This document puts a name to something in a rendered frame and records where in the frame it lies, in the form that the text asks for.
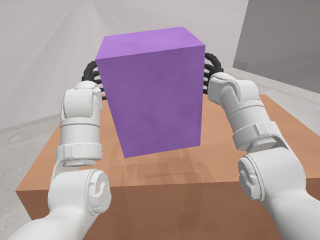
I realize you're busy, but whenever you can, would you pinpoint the right robot upper arm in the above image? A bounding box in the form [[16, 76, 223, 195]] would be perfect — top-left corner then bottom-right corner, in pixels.
[[238, 147, 320, 240]]

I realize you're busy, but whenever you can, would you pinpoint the carton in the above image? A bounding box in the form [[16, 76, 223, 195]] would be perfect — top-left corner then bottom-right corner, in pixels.
[[95, 26, 206, 158]]

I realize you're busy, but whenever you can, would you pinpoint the left robot upper arm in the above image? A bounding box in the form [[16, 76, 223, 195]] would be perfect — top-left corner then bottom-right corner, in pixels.
[[6, 168, 112, 240]]

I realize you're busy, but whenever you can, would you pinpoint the pedestal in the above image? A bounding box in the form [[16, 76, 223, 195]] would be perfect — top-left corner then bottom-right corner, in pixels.
[[15, 94, 320, 240]]

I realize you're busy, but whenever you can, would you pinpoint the right robot hand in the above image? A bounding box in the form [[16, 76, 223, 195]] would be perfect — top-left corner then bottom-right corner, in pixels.
[[203, 52, 224, 95]]

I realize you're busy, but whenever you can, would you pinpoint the robot left forearm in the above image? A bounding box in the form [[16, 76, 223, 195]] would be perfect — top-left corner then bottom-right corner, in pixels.
[[47, 80, 103, 209]]

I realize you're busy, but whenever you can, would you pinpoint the left robot hand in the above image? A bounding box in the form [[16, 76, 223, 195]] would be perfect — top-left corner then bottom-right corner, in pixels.
[[81, 61, 107, 101]]

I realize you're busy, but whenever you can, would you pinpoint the robot right forearm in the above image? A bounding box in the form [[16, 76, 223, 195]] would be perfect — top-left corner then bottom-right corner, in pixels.
[[207, 72, 306, 187]]

